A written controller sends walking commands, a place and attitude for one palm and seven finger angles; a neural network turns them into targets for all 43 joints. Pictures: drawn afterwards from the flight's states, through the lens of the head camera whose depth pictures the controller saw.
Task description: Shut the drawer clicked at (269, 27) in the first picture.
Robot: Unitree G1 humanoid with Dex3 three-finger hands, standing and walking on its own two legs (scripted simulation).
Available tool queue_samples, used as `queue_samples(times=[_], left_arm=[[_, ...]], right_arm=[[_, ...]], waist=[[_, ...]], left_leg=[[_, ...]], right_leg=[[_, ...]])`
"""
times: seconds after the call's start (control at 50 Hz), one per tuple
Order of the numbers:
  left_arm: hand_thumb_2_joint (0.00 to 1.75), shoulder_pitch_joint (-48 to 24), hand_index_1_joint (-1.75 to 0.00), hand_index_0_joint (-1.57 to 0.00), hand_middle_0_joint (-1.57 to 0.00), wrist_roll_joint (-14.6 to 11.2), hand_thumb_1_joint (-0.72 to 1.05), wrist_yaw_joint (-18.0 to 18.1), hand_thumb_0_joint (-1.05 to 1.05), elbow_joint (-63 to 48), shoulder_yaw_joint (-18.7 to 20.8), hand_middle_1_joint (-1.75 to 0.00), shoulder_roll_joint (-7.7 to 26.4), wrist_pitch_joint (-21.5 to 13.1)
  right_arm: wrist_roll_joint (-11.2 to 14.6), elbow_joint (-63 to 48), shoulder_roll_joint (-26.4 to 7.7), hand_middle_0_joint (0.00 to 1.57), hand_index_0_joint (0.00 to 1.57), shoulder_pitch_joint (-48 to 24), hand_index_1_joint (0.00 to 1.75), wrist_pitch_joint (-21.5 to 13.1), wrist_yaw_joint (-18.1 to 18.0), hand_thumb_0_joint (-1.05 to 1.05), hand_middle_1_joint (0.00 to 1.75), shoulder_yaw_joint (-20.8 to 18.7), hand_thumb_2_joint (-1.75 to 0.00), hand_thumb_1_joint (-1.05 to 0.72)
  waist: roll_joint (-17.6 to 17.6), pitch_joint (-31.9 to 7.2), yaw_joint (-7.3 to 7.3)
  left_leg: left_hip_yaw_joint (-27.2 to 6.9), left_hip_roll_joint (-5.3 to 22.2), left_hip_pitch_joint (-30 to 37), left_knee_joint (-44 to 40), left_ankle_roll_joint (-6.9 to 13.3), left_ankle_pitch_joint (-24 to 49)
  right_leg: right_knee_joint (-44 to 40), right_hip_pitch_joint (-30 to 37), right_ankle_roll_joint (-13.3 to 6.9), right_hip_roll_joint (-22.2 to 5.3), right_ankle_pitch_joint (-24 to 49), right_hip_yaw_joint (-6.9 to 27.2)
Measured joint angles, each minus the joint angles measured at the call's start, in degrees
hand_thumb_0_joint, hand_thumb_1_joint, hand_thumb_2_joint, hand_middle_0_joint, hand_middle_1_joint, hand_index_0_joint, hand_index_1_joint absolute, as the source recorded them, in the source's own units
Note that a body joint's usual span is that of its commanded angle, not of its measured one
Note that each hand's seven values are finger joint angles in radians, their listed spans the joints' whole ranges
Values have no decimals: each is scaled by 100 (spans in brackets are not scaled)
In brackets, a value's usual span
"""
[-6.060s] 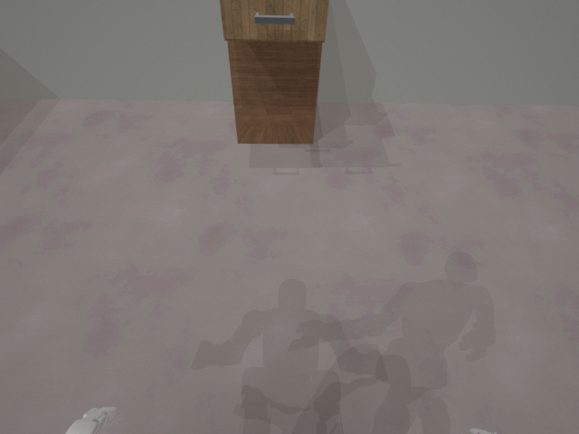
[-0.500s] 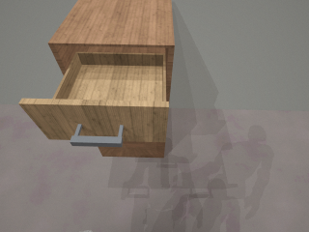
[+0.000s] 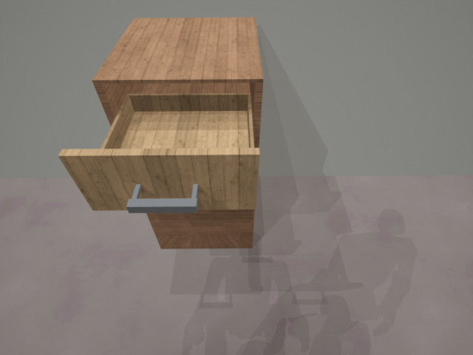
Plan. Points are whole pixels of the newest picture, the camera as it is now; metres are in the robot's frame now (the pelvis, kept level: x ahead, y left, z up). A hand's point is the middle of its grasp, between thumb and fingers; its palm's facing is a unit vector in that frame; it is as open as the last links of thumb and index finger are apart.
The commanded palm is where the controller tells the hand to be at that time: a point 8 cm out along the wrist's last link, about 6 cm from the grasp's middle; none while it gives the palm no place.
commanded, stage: come to a stop and stand still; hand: left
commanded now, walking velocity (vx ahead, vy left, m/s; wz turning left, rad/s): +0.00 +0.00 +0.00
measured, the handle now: (164, 197) +0.41 +0.18 +0.01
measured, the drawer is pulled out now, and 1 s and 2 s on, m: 0.28 0.28 0.28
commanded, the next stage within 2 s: look again from close up in 0.34 s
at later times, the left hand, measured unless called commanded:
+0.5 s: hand out of the picture -0.05 +0.15 -0.18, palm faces +0.03 -0.99 -0.17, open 7.4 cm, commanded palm none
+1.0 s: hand out of the picture +0.02 +0.20 -0.18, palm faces +0.02 -0.98 -0.20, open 7.4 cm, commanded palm none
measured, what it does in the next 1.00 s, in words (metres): stands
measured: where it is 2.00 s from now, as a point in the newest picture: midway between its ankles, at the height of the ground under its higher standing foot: outside the picture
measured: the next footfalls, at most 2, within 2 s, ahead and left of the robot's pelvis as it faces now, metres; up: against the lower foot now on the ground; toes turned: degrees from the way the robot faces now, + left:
right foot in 2.00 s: +0.22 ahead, -0.19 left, +0.00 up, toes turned -5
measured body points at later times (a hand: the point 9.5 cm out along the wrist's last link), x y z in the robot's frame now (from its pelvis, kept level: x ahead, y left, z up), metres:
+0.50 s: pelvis -0.02 -0.01 -0.01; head -0.01 -0.01 +0.44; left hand -0.05 +0.20 -0.17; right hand -0.06 -0.21 -0.17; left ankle +0.05 +0.10 -0.74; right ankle -0.01 -0.12 -0.74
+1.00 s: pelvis -0.01 +0.03 -0.01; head +0.00 +0.03 +0.44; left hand +0.02 +0.25 -0.16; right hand +0.04 -0.21 -0.16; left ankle +0.05 +0.10 -0.74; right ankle -0.01 -0.12 -0.74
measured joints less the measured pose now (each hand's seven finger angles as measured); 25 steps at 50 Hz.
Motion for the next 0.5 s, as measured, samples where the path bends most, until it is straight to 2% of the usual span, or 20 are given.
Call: queue_samples(times=[0.2, 0.44, 0.5], left_arm=[[90, 83, -30, -20, -20, 18, 90, -16, 1, -76, 10, -30, -77, -9], [90, 239, -30, -20, -20, 8, 90, 5, 0, -71, 56, -30, -108, -42], [90, 281, -30, -20, -20, 74, 90, -18, 0, -318, -49, -30, -33, -34]], right_arm=[[-40, 231, 221, 20, 20, 481, 29, 94, 25, 0, 30, 50, -90, -91], [-49, 294, 408, 20, 20, 771, 29, 45, -8, 0, 30, 33, -90, -91], [-139, -44, 378, 20, 20, 787, 29, 80, 54, 1, 30, 6, -90, -91]], waist=[[-153, -99, -32], [-129, -117, -64], [-71, -82, -129]], left_leg=[[-119, 74, -183, -10, -64, 146], [-147, 91, -370, 85, -58, 159], [-220, 84, -639, 435, -49, 21]], right_leg=[[-41, -141, -75, 88, 142, -102], [37, -322, -96, 114, 154, -98], [346, -539, -116, 92, 0, -163]])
